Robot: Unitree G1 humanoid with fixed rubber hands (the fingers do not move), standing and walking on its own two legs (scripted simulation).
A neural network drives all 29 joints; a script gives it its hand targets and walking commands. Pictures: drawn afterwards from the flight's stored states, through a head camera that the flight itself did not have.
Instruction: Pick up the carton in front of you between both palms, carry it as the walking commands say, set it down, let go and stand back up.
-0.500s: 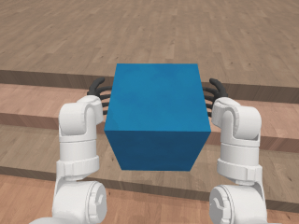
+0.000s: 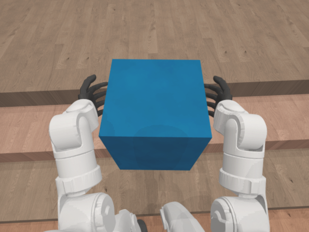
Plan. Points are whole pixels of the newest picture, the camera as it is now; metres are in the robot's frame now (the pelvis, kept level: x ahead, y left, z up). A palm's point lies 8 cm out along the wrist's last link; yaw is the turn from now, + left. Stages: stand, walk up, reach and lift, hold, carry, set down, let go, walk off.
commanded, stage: carry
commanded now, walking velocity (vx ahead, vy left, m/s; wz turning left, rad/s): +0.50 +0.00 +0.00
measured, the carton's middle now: (155, 121) +0.38 -0.05 +0.03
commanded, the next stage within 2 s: none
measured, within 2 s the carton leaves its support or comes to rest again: neither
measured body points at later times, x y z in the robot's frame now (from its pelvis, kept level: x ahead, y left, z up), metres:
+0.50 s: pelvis +0.30 -0.08 +0.15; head +0.34 -0.07 +0.60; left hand +0.65 +0.14 +0.29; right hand +0.71 -0.16 +0.29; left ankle +0.21 +0.04 -0.37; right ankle +0.33 -0.14 -0.55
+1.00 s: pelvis +0.63 -0.02 +0.29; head +0.69 -0.05 +0.73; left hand +1.03 +0.07 +0.41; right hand +1.00 -0.23 +0.43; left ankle +0.67 +0.07 -0.42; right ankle +0.58 -0.13 -0.23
